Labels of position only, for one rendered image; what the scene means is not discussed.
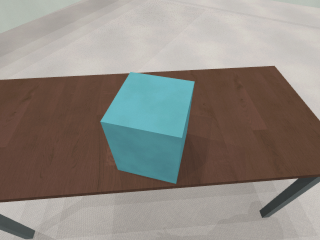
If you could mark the carton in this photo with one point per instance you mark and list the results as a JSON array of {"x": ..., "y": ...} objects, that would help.
[{"x": 146, "y": 125}]

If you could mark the table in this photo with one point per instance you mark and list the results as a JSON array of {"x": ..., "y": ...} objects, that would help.
[{"x": 246, "y": 124}]

